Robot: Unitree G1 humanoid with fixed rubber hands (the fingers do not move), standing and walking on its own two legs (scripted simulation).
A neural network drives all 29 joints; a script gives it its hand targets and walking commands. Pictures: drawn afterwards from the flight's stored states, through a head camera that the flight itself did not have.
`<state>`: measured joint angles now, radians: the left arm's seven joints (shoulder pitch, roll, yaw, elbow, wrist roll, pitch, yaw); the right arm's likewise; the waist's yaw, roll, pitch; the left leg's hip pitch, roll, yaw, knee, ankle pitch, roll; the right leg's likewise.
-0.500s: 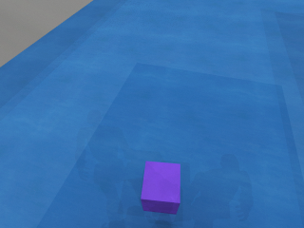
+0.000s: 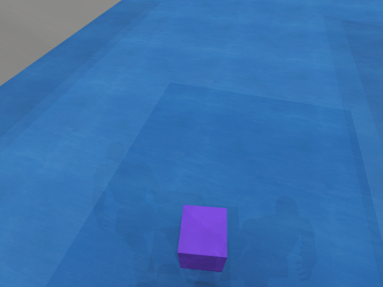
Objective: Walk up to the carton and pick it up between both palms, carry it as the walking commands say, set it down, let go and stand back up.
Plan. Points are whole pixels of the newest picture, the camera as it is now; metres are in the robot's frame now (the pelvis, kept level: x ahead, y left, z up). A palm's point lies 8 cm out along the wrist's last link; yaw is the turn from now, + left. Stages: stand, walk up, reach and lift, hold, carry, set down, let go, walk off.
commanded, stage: walk up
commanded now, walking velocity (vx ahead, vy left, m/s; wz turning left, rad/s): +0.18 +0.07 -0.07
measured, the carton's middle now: (202, 238) +0.43 -0.03 -0.64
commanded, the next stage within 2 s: stand in 0.78 s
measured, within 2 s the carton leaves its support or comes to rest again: neither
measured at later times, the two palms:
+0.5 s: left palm out of the picture +0.06 +0.25 -0.13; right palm out of the picture +0.02 -0.27 -0.13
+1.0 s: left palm out of the picture +0.06 +0.25 -0.12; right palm out of the picture +0.03 -0.27 -0.13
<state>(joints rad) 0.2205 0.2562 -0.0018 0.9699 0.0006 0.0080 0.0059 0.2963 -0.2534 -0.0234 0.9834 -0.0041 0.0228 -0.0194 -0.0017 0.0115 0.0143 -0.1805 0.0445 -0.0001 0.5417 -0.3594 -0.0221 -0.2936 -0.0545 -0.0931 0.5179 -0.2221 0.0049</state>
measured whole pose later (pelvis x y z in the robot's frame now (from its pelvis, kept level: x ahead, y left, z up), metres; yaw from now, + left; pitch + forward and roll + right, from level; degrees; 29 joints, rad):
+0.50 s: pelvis +0.00 -0.01 +0.00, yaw +0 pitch +0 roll +0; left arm 0.22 0.25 0.00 0.97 0.00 0.00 0.01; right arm 0.28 -0.25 -0.02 0.99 0.00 0.03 -0.02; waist 0.00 0.02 0.03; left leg -0.17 0.05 0.00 0.53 -0.35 -0.03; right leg -0.29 -0.05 -0.09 0.52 -0.22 0.01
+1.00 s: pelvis +0.00 -0.01 +0.00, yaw +0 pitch +0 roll +0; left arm 0.22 0.25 0.00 0.95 0.00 0.01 0.01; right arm 0.28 -0.25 -0.02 0.96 0.00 0.04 -0.02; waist 0.00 0.01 0.02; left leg -0.18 0.04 0.00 0.53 -0.35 -0.03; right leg -0.31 -0.05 -0.09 0.52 -0.22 0.01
